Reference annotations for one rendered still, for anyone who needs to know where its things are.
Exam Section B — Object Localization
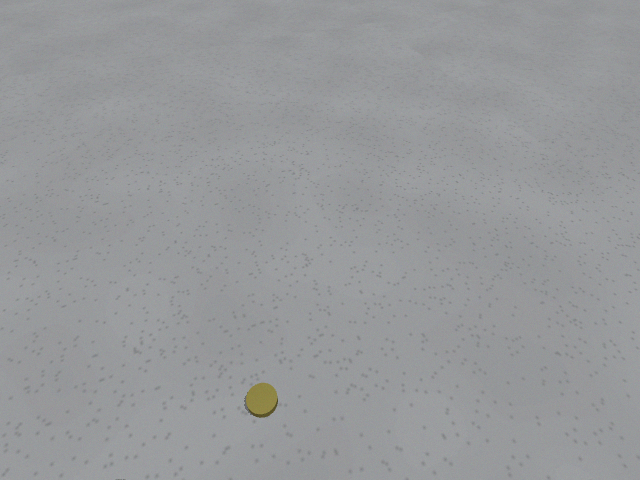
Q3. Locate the tin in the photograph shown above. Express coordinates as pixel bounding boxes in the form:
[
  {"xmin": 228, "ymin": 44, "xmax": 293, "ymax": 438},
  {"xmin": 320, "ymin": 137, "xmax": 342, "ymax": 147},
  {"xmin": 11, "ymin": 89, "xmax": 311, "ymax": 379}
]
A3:
[{"xmin": 246, "ymin": 383, "xmax": 278, "ymax": 418}]

